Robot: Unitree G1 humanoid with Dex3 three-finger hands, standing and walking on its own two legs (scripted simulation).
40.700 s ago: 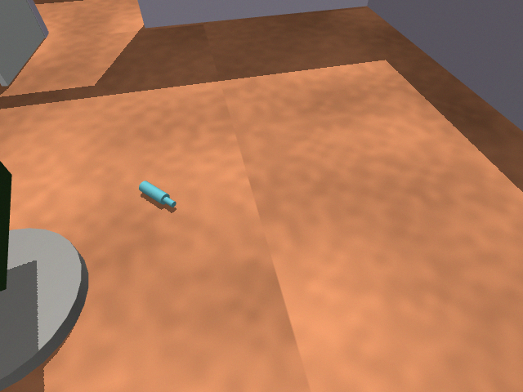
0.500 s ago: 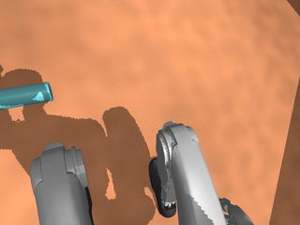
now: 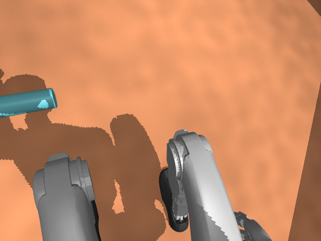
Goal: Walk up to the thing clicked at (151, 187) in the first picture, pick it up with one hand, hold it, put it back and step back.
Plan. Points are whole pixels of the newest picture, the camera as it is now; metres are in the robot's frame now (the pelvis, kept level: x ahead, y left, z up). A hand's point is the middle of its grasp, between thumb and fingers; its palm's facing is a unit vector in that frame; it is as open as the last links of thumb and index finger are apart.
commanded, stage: rise first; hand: left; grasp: from above
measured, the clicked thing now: (12, 105) +0.48 +0.33 -0.29
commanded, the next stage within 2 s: approach in 0.10 s
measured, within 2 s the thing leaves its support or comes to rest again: neither
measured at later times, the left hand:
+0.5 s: hand (1, 93) +0.47 +0.31 -0.17, palm faces -0.43 -0.07 -0.90, open 14.0 cm
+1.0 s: hand out of the picture +0.46 +0.32 -0.18, palm faces -0.48 -0.09 -0.87, open 13.9 cm
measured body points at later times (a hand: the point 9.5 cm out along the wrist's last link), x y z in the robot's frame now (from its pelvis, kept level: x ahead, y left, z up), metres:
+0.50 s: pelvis +0.00 +0.00 +0.00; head +0.24 +0.09 +0.37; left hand +0.49 +0.31 -0.11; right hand +0.06 -0.27 -0.09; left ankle +0.07 +0.14 -0.29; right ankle +0.11 -0.14 -0.28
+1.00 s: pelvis +0.00 +0.00 +0.00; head +0.26 +0.07 +0.36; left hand +0.48 +0.33 -0.13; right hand +0.03 -0.27 -0.10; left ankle +0.07 +0.14 -0.29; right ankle +0.11 -0.14 -0.28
